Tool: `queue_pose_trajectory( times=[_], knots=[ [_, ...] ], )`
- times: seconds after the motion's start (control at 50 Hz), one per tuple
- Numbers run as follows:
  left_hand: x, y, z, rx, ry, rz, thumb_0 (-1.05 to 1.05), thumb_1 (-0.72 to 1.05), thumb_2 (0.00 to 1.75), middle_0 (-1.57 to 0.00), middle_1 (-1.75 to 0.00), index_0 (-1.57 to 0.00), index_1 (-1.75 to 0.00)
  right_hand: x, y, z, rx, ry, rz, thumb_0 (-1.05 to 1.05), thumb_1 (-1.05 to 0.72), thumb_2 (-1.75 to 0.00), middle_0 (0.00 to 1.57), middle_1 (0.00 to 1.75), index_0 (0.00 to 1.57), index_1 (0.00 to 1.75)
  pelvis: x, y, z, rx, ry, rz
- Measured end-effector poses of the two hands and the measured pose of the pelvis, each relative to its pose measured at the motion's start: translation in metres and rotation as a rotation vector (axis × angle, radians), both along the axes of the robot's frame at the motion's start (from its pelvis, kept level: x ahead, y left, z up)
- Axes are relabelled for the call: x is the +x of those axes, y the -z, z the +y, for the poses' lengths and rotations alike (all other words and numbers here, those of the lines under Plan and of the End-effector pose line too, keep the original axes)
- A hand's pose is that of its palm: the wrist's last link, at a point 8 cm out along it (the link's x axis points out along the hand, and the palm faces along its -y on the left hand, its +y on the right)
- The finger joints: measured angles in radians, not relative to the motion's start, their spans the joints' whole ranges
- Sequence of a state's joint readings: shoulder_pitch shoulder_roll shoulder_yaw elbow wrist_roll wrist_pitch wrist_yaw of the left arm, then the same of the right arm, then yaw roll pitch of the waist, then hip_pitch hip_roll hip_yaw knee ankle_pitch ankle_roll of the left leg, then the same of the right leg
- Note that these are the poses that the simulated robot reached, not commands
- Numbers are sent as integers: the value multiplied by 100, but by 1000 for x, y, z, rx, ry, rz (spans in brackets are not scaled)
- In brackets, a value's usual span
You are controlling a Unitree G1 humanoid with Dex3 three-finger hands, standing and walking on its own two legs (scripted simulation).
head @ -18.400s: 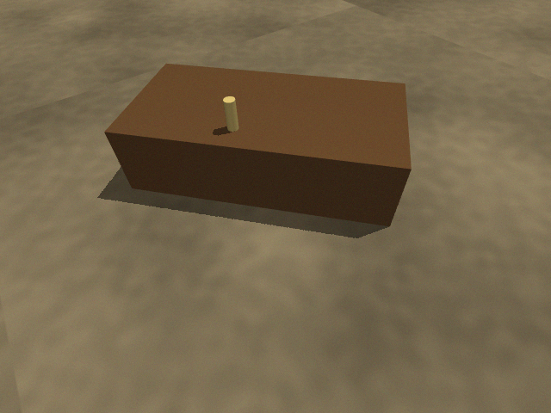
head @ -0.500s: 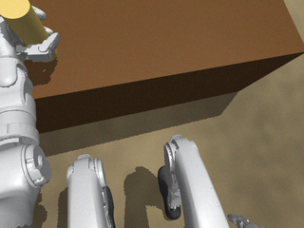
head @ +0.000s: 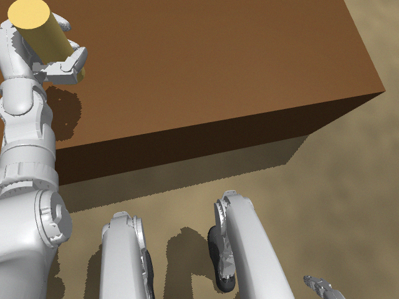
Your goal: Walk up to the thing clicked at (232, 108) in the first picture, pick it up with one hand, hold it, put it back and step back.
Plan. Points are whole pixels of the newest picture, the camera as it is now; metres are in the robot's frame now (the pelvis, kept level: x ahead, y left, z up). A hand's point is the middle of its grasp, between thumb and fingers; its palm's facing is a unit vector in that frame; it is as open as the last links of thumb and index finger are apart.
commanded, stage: settle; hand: left
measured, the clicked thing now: (53, 48) +0.56 +0.18 +0.03
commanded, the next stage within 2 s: lift in 0.22 s
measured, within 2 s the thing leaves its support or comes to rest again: neither
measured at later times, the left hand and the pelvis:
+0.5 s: hand (50, 42) +0.56 +0.18 +0.05, palm faces +0.09 -1.00 -0.04, open 7.2 cm; pelvis +0.01 +0.00 +0.04, yaw +0 degrees
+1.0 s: hand (13, 35) +0.49 +0.18 +0.14, palm faces +0.10 -0.99 -0.03, open 7.2 cm; pelvis +0.03 +0.00 +0.12, yaw +1 degrees
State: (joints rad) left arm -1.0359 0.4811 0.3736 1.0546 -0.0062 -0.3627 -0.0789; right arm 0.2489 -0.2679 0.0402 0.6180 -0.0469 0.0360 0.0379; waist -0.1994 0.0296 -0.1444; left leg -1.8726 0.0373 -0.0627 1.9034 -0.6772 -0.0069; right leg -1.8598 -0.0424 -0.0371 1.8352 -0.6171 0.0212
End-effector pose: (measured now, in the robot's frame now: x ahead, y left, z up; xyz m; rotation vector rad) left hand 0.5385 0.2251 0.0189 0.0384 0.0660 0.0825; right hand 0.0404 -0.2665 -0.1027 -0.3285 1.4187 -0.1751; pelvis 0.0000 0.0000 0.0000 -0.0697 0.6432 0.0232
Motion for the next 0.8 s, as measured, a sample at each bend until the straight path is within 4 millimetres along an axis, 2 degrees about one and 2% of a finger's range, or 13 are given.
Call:
queue_pose_trajectory(
  times=[0.26, 0.52, 0.64, 0.8],
  knots=[
    [-3, -20, 3, 2, -10, 20, -2, -9, 110, -83, -116, -90, -120, -1, -17, 10, 21, 19, 6, 0, -89, -90, 20, 29, 20, 30, 4, -22, 1, 0, -1, -12],
    [-8, -33, 4, 0, -5, 7, -2, -9, 110, -82, -117, -89, -121, 1, -34, 6, 12, 24, 5, 0, -91, -90, 20, 29, 20, 30, 9, -37, 1, 2, -2, -21],
    [-18, -44, 3, 6, 1, 17, -2, -9, 110, -82, -117, -90, -120, 9, -46, 8, 19, 28, -10, 0, -92, -90, 20, 29, 20, 30, 12, -51, 1, 3, -3, -38],
    [-39, -73, 3, -8, -13, 25, -2, -9, 111, -82, -117, -90, -121, 30, -70, 12, 37, 22, -70, 0, -92, -90, 20, 29, 20, 30, 19, -80, 1, 5, -6, -79]
  ],
)
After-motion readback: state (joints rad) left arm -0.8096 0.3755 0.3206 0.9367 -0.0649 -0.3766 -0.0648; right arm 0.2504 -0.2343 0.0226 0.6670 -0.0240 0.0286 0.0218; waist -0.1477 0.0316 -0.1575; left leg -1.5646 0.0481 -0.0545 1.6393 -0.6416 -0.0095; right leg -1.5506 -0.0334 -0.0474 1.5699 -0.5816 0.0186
